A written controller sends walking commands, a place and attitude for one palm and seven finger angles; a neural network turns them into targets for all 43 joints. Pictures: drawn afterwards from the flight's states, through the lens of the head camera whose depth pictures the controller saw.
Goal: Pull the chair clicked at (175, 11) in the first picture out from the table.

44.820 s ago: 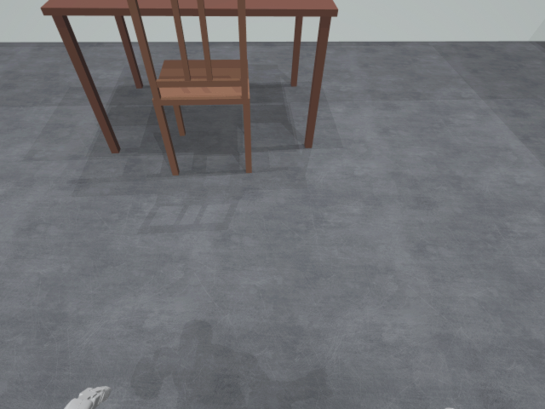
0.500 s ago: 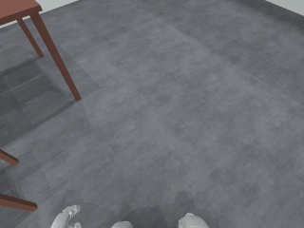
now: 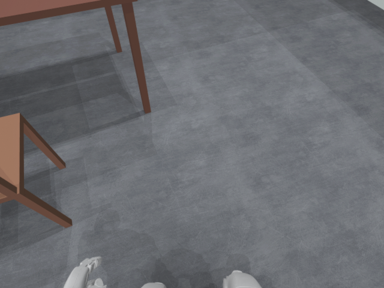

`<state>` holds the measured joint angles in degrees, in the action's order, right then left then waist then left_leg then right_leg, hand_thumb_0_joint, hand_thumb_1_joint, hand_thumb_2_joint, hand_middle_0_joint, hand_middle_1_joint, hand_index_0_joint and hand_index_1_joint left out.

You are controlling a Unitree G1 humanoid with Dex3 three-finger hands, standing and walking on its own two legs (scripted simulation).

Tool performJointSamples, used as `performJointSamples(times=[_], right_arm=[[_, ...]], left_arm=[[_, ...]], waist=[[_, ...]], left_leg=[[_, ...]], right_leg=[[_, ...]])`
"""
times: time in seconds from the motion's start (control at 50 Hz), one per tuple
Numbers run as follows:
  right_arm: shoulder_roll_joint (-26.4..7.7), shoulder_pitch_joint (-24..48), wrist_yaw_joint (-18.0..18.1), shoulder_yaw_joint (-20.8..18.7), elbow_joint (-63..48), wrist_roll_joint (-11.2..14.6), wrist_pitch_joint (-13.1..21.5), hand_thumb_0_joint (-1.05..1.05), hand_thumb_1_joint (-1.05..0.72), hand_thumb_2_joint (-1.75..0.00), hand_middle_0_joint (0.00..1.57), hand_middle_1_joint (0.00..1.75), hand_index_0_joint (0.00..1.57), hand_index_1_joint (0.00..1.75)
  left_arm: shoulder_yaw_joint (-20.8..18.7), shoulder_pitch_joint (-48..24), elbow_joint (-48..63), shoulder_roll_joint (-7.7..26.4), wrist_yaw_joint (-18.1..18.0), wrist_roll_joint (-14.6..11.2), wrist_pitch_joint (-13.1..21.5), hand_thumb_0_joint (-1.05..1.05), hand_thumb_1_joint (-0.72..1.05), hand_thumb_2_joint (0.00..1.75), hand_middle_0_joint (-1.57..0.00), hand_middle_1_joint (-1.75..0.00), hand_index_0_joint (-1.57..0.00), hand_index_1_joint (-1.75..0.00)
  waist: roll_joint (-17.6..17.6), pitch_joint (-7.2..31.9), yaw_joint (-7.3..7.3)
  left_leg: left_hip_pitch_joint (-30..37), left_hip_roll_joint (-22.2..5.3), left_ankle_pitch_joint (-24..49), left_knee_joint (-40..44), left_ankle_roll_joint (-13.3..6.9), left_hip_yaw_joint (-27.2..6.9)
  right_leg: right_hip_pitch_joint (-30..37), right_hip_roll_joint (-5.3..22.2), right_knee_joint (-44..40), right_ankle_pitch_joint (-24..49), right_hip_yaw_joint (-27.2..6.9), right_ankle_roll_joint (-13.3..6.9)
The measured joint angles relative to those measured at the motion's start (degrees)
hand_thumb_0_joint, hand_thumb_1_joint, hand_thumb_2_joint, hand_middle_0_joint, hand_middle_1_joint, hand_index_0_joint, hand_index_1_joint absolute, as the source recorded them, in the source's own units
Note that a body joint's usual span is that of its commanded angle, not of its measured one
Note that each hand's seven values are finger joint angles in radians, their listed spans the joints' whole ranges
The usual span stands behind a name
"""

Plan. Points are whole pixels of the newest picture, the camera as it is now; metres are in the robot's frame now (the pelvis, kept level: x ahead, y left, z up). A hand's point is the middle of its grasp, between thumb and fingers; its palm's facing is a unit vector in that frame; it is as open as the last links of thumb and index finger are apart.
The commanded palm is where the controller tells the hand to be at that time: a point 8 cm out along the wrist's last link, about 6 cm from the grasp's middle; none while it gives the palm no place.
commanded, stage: turn to face it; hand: left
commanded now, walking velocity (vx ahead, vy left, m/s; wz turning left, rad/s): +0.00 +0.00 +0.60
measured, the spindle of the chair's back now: out of the picture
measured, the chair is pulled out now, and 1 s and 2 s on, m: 0.34 0.34 0.34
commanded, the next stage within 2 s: take the last steps up to it in 0.60 s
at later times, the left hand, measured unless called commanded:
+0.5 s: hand out of the picture +0.05 +0.23 -0.18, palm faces +0.27 -0.93 -0.24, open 7.4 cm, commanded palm none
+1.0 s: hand out of the picture +0.03 +0.23 -0.18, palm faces +0.44 -0.88 -0.17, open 7.4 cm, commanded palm none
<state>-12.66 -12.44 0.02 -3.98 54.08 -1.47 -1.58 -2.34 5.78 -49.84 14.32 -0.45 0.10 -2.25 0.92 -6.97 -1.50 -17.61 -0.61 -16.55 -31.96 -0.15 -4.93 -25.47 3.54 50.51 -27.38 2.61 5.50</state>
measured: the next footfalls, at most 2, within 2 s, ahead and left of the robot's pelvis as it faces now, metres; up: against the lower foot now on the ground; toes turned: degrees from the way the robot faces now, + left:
right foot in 0.08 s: +0.06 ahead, -0.17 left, +0.00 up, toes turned +0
left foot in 0.32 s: +0.03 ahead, +0.12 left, +0.00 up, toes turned +15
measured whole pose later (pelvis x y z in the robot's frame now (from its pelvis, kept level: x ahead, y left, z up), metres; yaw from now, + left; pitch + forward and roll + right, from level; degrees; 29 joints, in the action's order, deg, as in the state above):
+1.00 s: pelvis +0.07 +0.04 +0.00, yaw +24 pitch +1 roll -1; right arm -10.2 -15.1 -0.1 -3.0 56.8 -1.8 1.5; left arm -3.4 13.3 -57.6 12.3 0.9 1.1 -2.1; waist -2.4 -2.8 -0.1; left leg -11.7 0.9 -19.8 -30.5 -3.3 3.0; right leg -26.6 6.5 61.4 -28.1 5.1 2.5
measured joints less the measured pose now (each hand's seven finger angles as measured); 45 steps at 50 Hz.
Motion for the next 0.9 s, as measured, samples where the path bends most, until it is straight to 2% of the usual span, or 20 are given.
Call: performJointSamples(times=[0.06,0.08,0.14,0.2,0.26,0.3,0.32,0.36,0.42,0.48,0.54,0.58,0.62,0.66,0.7,0.74,0.78,0.84,0.86,0.9], right_arm=[[0.0,-0.6,-0.2,-0.3,0.5,0.3,-0.9,0.0,-0.9,-0.9,0.2,0.3,0.21,0.3],[0.4,-1.0,-0.4,-0.3,0.3,0.5,-1.2,0.0,-0.9,-0.9,0.2,0.3,0.21,0.3],[-1.3,1.1,-0.9,-1.0,0.6,0.4,-2.2,0.0,-0.91,-0.9,0.2,0.3,0.21,0.3],[-1.7,2.9,-1.4,-1.2,0.5,0.3,-2.6,0.0,-0.91,-0.9,0.2,0.3,0.2,0.3],[-0.9,4.0,-1.9,-0.9,-0.5,0.6,-1.8,0.0,-0.91,-0.9,0.2,0.29,0.2,0.3],[-1.0,4.0,-2.2,-0.5,-1.6,0.7,-0.9,0.0,-0.91,-0.9,0.2,0.29,0.2,0.3],[-1.3,3.8,-2.2,-0.6,-2.1,0.6,-0.2,0.0,-0.91,-0.9,0.2,0.29,0.2,0.3],[-0.6,4.3,-1.6,-0.5,-2.0,0.5,0.5,0.0,-0.91,-0.9,0.2,0.29,0.2,0.3],[0.2,3.5,-0.6,0.1,-1.9,0.1,0.9,0.0,-0.91,-0.9,0.2,0.29,0.2,0.3],[0.3,2.9,0.3,0.5,-1.0,-0.1,0.8,0.0,-0.91,-0.9,0.2,0.3,0.2,0.3],[0.4,2.4,0.5,0.6,0.1,-0.1,0.2,0.0,-0.91,-0.9,0.2,0.3,0.2,0.3],[0.5,2.1,0.4,0.6,0.9,0.1,-0.3,0.0,-0.91,-0.9,0.2,0.3,0.21,0.3],[0.9,1.5,0.0,0.6,1.2,0.5,-0.9,0.0,-0.9,-0.9,0.2,0.3,0.21,0.3],[0.3,2.2,-0.3,0.4,1.9,0.7,-1.6,0.0,-0.91,-0.9,0.2,0.3,0.21,0.3],[0.1,2.8,-0.5,0.1,2.4,0.6,-2.0,0.0,-0.91,-0.9,0.2,0.3,0.2,0.3],[0.4,3.4,-0.7,0.2,2.8,0.5,-2.1,0.0,-0.91,-0.9,0.2,0.3,0.2,0.3],[1.1,3.8,-1.0,0.4,2.8,0.6,-1.7,0.0,-0.91,-0.9,0.2,0.29,0.2,0.3],[1.8,3.3,-1.4,0.8,2.5,0.6,-0.3,0.0,-0.91,-0.9,0.2,0.29,0.2,0.3],[1.7,2.7,-1.5,1.0,2.2,0.6,0.3,0.0,-0.91,-0.9,0.2,0.29,0.2,0.3],[1.9,1.8,-1.3,0.8,2.1,0.2,1.3,0.0,-0.91,-0.9,0.2,0.3,0.2,0.3]], left_arm=[[0.1,0.0,1.3,0.3,0.0,0.0,1.2,0.01,0.91,0.9,-0.2,-0.3,-0.2,-0.3],[0.2,0.6,2.1,1.3,-0.1,0.2,1.9,0.01,0.91,0.9,-0.2,-0.3,-0.2,-0.3],[0.1,0.2,1.0,-0.2,-0.7,0.7,2.0,0.01,0.91,0.9,-0.2,-0.3,-0.2,-0.3],[0.3,1.4,0.4,-1.0,-0.8,1.1,1.5,0.01,0.91,0.9,-0.2,-0.3,-0.2,-0.3],[-0.1,2.7,0.0,-0.7,-0.7,1.3,1.2,0.01,0.91,0.9,-0.2,-0.3,-0.2,-0.3],[-0.2,4.0,-0.2,-0.5,-0.3,1.0,1.1,0.01,0.91,0.9,-0.2,-0.3,-0.2,-0.3],[-0.2,4.5,-0.4,-0.4,-0.1,0.6,0.9,0.01,0.91,0.9,-0.2,-0.3,-0.2,-0.3],[-0.3,4.4,-1.6,0.4,-0.4,0.3,-0.3,0.01,0.91,0.9,-0.2,-0.3,-0.2,-0.3],[-0.4,4.0,-3.1,0.8,-0.7,0.2,-1.2,0.01,0.91,0.9,-0.2,-0.3,-0.2,-0.3],[-0.4,3.2,-3.0,0.4,-0.4,0.2,-0.8,0.01,0.91,0.9,-0.2,-0.3,-0.2,-0.3],[-0.3,2.6,-2.3,0.0,0.0,0.1,0.1,0.01,0.91,0.9,-0.2,-0.3,-0.2,-0.3],[-0.3,2.8,-1.9,-0.1,0.1,0.1,0.9,0.01,0.91,0.9,-0.2,-0.3,-0.2,-0.3],[-0.3,3.7,-1.5,0.4,-0.1,0.5,2.0,0.01,0.91,0.9,-0.2,-0.3,-0.2,-0.3],[-0.1,3.7,-2.3,-0.6,-0.3,0.8,2.3,0.01,0.91,0.9,-0.2,-0.3,-0.2,-0.3],[0.2,4.3,-3.0,-1.5,-0.3,1.0,2.0,0.01,0.91,0.9,-0.2,-0.3,-0.2,-0.3],[0.1,5.1,-3.5,-2.1,-0.4,1.2,1.9,0.01,0.91,0.9,-0.2,-0.3,-0.2,-0.3],[-0.1,5.9,-3.9,-2.3,-0.3,1.4,2.0,0.01,0.91,0.9,-0.2,-0.3,-0.2,-0.3],[-0.4,7.1,-4.6,-2.3,0.3,1.3,2.2,0.01,0.91,0.9,-0.2,-0.3,-0.2,-0.3],[-0.5,7.8,-4.7,-2.4,0.6,1.0,2.1,0.01,0.91,0.9,-0.2,-0.3,-0.2,-0.3],[-0.9,8.5,-5.6,-2.1,0.9,0.7,1.3,0.01,0.91,0.9,-0.2,-0.3,-0.2,-0.3]], waist=[[0.4,1.0,0.17],[-1.6,2.0,0.5],[0.4,0.7,0.08],[-0.6,0.4,-0.13],[-3.8,0.0,0.29],[-4.9,0.4,0.59],[-4.6,0.9,0.52],[-5.4,0.2,0.94],[-4.4,0.5,0.98],[-2.1,0.2,1.03],[-0.4,0.3,1.18],[0.1,0.9,1.45],[-1.1,2.1,1.96],[0.2,1.8,1.73],[0.5,2.0,1.61],[-0.6,2.1,1.71],[-2.3,2.1,1.95],[-4.8,2.4,2.39],[-4.9,2.9,2.42],[-5.6,3.3,2.49]], left_leg=[[-0.9,1.0,-1.2,-2.2,1.0,-2.0],[-2.2,2.6,-3.2,-5.0,1.4,-1.0],[-6.5,1.5,-11.3,-20.4,1.5,0.8],[-8.0,0.4,-12.7,-26.1,2.1,5.2],[-5.2,0.0,-11.0,-17.5,2.2,8.7],[-1.7,0.1,-3.7,-6.9,1.6,9.2],[-1.7,0.0,0.1,-5.2,0.2,8.2],[-2.5,0.6,-2.4,-7.8,-1.2,7.6],[-1.5,0.3,-3.5,-5.7,-1.2,5.7],[-0.2,-0.2,-1.4,-2.2,-0.6,3.5],[0.6,-0.2,-0.7,-0.9,-0.2,2.0],[0.6,0.2,-1.4,-1.8,0.3,1.3],[-0.7,1.6,-3.6,-5.5,0.7,1.8],[-3.1,1.6,-10.2,-14.6,0.6,1.8],[-5.1,1.6,-12.1,-22.5,0.6,3.0],[-5.5,1.2,-12.7,-24.9,0.8,4.9],[-4.2,0.8,-13.0,-21.0,1.0,6.7],[0.2,0.8,-9.2,-8.1,0.8,9.0],[2.2,0.9,-7.2,-3.0,0.4,9.1],[2.1,1.6,-1.9,-2.6,-1.4,9.1]], right_leg=[[5.5,-0.6,-14.2,8.4,-0.1,-0.7],[7.2,1.1,-18.8,11.9,-1.4,-2.1],[7.5,1.8,-14.8,9.3,1.0,-2.7],[9.1,3.7,-15.3,8.2,2.5,-1.9],[9.9,6.3,-15.1,7.7,3.5,-1.0],[9.0,7.5,-12.4,6.0,4.3,-0.2],[7.5,7.4,-8.5,4.2,4.5,0.2],[4.0,6.3,2.1,-2.9,1.8,0.2],[0.1,3.4,11.3,-5.0,0.9,-0.2],[-0.4,1.5,8.0,-4.2,1.2,-0.4],[1.8,0.2,-1.7,-0.2,1.1,-0.9],[4.8,-0.5,-9.7,5.9,1.4,-1.2],[7.3,0.5,-16.4,11.8,0.5,-2.9],[7.5,0.7,-14.1,9.6,1.6,-4.0],[8.6,1.2,-14.5,8.3,2.4,-4.0],[9.5,2.0,-15.9,8.7,2.5,-3.5],[10.4,3.0,-17.3,9.3,2.5,-3.1],[10.9,4.7,-17.1,8.7,3.1,-2.1],[10.4,5.0,-15.7,7.8,3.4,-1.6],[8.0,5.3,-8.1,1.9,2.8,-1.8]])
